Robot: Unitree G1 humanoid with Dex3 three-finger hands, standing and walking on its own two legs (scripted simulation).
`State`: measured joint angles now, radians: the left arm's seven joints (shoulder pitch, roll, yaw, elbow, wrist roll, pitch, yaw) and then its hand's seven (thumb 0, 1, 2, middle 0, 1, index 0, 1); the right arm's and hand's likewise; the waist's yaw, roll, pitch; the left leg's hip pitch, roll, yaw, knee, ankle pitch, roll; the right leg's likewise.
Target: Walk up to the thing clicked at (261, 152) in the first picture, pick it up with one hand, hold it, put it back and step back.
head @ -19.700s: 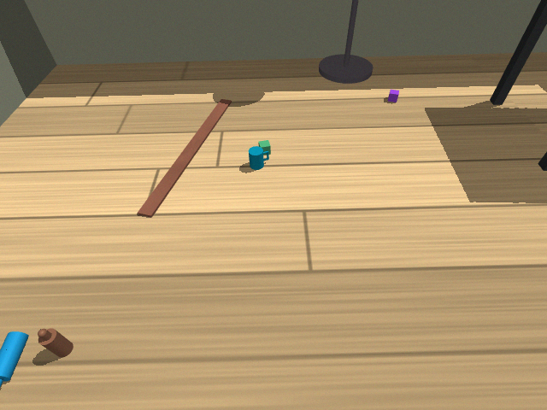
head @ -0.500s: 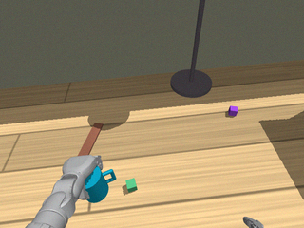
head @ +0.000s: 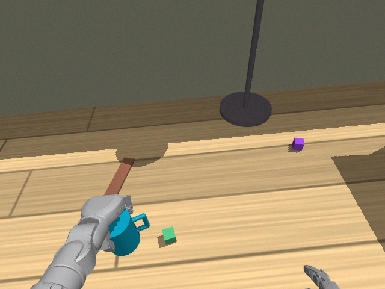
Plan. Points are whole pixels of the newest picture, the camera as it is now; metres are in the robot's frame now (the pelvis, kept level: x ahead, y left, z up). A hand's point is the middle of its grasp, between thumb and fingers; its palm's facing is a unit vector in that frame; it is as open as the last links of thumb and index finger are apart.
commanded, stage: hold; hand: left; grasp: from above
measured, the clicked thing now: (125, 228) +0.31 +0.20 -0.09
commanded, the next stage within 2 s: crouch in 0.40 s
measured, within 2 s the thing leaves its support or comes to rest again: neither
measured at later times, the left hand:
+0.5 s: hand (109, 227) +0.29 +0.22 -0.04, palm faces -0.46 -0.06 -0.88, open 10.7 cm
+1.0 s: hand (122, 243) +0.30 +0.22 -0.16, palm faces -0.49 +0.01 -0.87, open 10.8 cm
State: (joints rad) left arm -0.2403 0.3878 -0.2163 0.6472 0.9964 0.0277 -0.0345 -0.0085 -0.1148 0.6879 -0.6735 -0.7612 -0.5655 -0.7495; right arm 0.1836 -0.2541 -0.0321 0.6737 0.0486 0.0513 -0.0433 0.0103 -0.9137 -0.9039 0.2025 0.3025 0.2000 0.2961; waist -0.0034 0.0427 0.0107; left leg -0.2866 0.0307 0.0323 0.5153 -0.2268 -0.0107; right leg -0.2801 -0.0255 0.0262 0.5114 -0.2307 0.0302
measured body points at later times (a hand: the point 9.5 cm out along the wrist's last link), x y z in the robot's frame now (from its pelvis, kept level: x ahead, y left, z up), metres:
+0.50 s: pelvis +0.00 +0.00 +0.00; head +0.01 -0.01 +0.45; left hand +0.31 +0.22 +0.01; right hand +0.14 -0.25 -0.11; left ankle +0.03 +0.13 -0.74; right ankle +0.03 -0.14 -0.74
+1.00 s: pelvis -0.01 +0.00 -0.04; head +0.08 +0.01 +0.40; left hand +0.32 +0.22 -0.11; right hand +0.10 -0.28 -0.16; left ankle +0.03 +0.13 -0.73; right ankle +0.03 -0.14 -0.73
